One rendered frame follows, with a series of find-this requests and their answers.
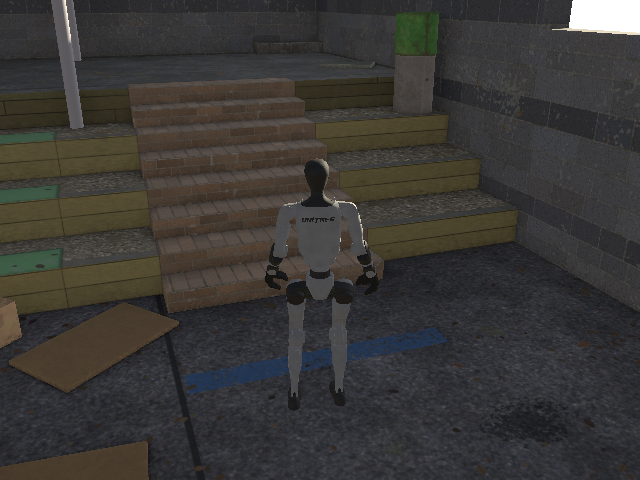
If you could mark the left robot upper arm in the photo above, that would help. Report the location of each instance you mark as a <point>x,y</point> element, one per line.
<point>286,213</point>

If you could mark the robot right foot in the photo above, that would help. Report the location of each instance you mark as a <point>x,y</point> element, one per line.
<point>339,398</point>

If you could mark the robot left forearm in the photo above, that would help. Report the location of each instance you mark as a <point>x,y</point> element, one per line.
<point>273,263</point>

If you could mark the right robot upper arm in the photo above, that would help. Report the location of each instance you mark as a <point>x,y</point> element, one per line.
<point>350,212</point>

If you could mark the robot right forearm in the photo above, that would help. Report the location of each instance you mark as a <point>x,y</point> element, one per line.
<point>367,263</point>

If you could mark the right robot shin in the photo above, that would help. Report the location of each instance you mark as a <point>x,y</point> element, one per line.
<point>339,359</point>

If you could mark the right robot hand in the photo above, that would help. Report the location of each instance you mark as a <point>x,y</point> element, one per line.
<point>365,280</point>

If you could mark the left robot hand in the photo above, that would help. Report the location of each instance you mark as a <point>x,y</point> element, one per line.
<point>271,283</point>

